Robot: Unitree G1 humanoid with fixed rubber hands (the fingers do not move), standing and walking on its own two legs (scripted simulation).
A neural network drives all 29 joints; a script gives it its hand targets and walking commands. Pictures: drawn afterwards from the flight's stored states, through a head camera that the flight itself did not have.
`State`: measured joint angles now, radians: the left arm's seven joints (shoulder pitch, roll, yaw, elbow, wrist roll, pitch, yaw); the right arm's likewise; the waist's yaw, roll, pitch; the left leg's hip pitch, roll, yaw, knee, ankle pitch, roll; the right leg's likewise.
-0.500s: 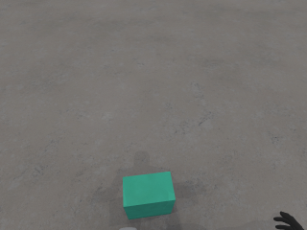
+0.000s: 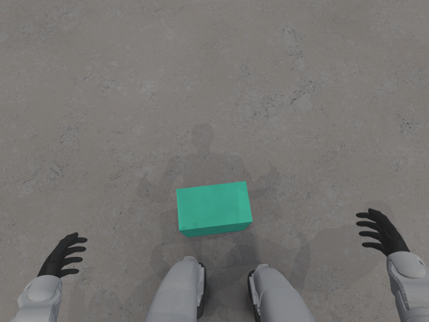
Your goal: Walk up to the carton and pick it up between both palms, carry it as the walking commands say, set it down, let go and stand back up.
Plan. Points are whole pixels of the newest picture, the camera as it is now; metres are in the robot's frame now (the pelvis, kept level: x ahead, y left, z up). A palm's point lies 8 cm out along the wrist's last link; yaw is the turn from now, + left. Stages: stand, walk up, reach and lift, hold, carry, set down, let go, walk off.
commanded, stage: reach and lift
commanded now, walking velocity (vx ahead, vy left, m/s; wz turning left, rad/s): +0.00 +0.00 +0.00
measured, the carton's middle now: (213, 212) +0.37 +0.04 -0.61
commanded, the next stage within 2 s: none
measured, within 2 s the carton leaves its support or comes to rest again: neither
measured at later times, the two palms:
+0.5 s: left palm (103, 231) +0.24 +0.27 -0.13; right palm (337, 217) +0.29 -0.24 -0.16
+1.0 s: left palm (122, 187) +0.35 +0.27 -0.20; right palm (298, 176) +0.40 -0.17 -0.21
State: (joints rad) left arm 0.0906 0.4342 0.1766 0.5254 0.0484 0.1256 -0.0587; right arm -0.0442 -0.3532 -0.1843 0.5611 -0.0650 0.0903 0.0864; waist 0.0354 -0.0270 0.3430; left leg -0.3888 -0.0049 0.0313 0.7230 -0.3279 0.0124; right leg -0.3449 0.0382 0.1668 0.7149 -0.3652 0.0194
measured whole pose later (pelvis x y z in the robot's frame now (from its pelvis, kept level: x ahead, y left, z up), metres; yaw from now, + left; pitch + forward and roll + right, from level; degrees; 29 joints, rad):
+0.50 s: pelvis -0.01 -0.04 -0.04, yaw +2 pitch +18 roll +3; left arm -0.22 0.37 0.19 0.69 -0.05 -0.02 -0.10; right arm -0.26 -0.21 -0.05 0.60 0.05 0.02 -0.06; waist 0.04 -0.03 0.13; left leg -0.87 -0.01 0.03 0.91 -0.35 -0.02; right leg -0.88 0.05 0.15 1.02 -0.45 0.03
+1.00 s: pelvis -0.06 -0.01 -0.09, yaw +2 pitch +30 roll +1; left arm -0.79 0.33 0.29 0.79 -0.06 0.06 -0.05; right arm -0.85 -0.21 -0.21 0.76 0.00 0.11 -0.02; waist 0.04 -0.03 0.15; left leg -1.33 -0.01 0.03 1.12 -0.32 0.00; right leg -1.30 0.05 0.15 1.18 -0.41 0.05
